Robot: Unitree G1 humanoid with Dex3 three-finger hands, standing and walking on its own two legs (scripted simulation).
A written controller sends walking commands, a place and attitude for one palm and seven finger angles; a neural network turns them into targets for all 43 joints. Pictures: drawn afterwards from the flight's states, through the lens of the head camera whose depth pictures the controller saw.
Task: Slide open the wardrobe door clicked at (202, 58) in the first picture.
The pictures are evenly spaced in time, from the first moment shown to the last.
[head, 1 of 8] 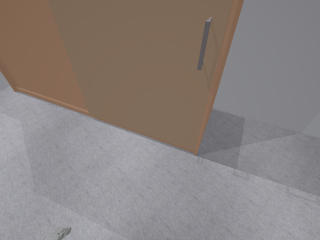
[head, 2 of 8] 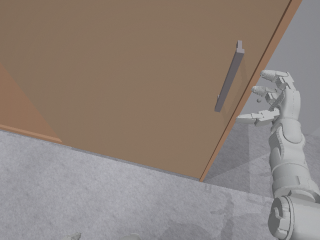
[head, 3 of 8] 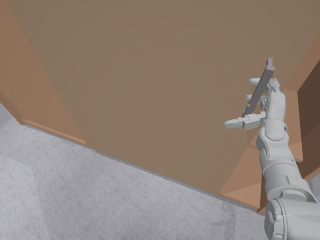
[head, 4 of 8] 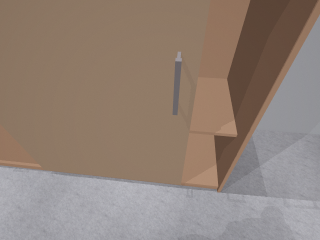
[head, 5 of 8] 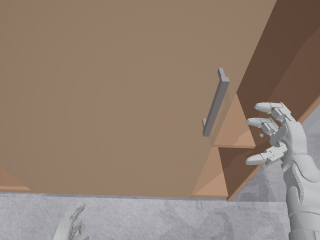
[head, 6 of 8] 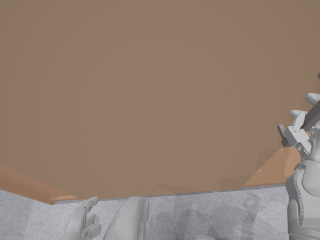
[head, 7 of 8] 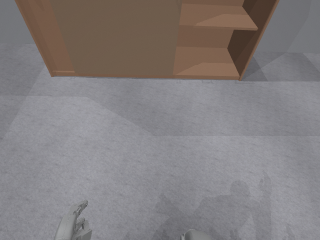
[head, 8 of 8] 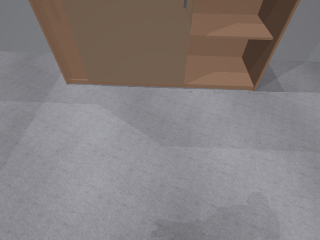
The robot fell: no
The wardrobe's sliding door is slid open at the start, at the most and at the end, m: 0.00 0.69 0.68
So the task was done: yes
